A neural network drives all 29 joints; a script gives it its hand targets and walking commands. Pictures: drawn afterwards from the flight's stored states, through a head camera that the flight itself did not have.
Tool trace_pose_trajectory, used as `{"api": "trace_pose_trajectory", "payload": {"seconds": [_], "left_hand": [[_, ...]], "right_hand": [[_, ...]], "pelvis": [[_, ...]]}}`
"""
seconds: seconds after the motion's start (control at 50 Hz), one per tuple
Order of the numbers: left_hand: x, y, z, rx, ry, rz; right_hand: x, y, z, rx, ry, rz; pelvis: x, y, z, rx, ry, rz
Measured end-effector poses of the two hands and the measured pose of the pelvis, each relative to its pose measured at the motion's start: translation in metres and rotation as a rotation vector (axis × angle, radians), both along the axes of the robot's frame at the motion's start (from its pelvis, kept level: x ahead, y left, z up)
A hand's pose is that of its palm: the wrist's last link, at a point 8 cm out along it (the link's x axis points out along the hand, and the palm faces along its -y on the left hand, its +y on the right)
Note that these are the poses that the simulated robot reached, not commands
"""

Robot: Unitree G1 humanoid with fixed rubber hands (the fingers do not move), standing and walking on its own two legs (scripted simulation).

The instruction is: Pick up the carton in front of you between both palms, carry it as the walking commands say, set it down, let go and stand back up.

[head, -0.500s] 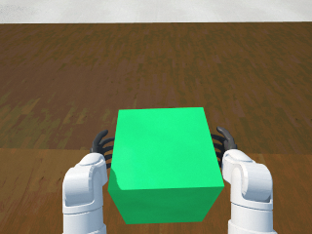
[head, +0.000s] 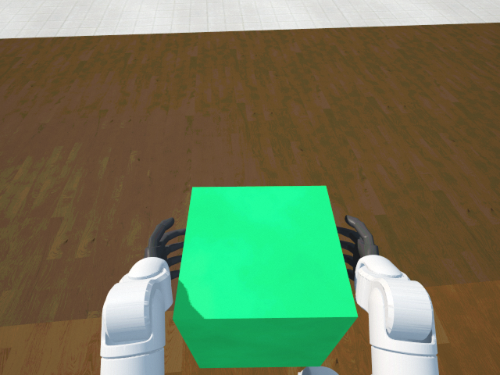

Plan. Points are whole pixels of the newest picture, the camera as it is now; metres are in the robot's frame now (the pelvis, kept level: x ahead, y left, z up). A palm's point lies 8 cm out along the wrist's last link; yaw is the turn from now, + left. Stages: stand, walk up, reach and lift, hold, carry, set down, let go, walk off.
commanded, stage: carry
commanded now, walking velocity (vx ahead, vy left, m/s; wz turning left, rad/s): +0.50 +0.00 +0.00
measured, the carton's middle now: (259, 281) +0.27 -0.01 -0.02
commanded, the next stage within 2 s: none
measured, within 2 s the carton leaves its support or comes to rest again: neither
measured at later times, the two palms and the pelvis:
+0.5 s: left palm (186, 105) +0.60 +0.13 +0.09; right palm (325, 95) +0.64 -0.17 +0.08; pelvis +0.33 -0.05 -0.01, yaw +4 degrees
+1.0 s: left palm (189, 33) +1.03 +0.16 +0.04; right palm (287, 31) +1.02 -0.14 +0.05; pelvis +0.66 +0.01 -0.03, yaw +1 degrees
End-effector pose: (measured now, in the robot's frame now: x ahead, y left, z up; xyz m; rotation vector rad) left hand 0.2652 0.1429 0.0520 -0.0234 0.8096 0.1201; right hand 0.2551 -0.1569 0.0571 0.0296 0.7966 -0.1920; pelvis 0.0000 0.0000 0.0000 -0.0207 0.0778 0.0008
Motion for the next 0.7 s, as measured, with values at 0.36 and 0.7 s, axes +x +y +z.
{"api": "trace_pose_trajectory", "payload": {"seconds": [0.36,0.7], "left_hand": [[0.251,-0.018,0.016,0.030,-0.117,0.129],[0.527,-0.009,0.056,0.068,-0.142,0.053]], "right_hand": [[0.286,-0.017,0.005,0.057,-0.116,0.103],[0.554,-0.009,0.050,-0.016,-0.145,0.121]], "pelvis": [[0.258,-0.045,-0.028,0.010,-0.030,0.066],[0.462,-0.033,-0.014,0.018,0.002,0.034]]}}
